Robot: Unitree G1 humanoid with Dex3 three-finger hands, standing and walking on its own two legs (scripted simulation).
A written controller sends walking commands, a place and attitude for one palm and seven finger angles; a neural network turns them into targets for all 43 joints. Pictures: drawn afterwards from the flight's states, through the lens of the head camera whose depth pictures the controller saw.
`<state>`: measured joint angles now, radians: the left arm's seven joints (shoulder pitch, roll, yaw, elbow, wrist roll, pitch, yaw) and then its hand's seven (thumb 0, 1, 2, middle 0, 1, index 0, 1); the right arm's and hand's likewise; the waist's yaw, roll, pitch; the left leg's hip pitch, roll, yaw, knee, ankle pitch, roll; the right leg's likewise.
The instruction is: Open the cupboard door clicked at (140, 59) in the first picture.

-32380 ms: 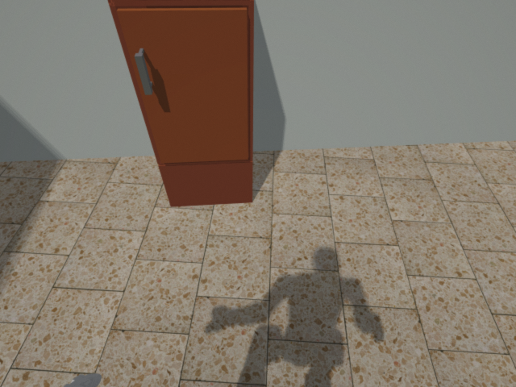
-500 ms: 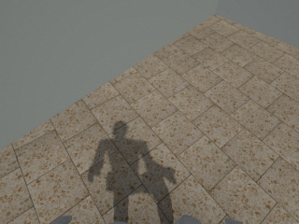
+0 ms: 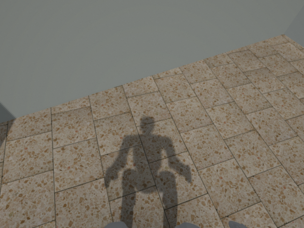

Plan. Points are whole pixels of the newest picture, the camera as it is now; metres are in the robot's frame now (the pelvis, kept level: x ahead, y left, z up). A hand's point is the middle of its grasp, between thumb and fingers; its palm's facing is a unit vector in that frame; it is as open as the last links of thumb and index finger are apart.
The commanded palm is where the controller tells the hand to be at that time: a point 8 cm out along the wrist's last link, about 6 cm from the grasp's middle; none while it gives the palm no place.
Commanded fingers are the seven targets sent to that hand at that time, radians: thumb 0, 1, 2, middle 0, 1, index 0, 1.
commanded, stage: turn to face it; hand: left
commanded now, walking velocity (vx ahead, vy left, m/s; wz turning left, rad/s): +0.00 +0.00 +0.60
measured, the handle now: out of the picture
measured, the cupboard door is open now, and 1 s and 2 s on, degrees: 47 47 47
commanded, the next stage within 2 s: none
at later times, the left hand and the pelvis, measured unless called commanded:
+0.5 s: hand out of the picture +0.05 +0.14 -0.13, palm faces +0.27 -0.92 -0.28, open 7.4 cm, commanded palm none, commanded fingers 0.00 0.90 0.90 -0.20 -0.30 -0.20 -0.30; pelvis +0.02 -0.07 +0.02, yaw +17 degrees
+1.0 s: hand out of the picture -0.02 +0.17 -0.14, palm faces +0.57 -0.77 -0.27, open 7.4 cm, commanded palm none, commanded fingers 0.00 0.90 0.90 -0.20 -0.30 -0.20 -0.30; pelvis +0.03 -0.06 +0.01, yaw +34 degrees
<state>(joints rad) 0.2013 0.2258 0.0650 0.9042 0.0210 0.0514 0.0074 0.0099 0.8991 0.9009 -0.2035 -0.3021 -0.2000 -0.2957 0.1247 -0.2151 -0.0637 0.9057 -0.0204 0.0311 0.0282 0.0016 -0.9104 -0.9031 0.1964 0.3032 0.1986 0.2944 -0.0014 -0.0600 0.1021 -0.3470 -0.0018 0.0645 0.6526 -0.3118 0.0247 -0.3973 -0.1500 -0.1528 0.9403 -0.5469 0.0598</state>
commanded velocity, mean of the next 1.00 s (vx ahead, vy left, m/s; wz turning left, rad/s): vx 0.00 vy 0.00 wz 0.60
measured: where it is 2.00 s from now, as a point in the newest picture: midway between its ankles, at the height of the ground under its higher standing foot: outside the picture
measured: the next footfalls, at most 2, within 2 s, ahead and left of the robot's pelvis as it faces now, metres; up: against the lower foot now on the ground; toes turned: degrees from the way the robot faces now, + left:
right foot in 0.30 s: +0.06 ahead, -0.15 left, +0.00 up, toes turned +6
left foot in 0.74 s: +0.01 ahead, +0.06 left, +0.00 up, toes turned +32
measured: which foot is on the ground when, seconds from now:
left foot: down 0.00-0.30, up 0.32-0.72, down 0.74-1.00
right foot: up 0.00-0.28, down 0.30-0.74, up 0.76-1.00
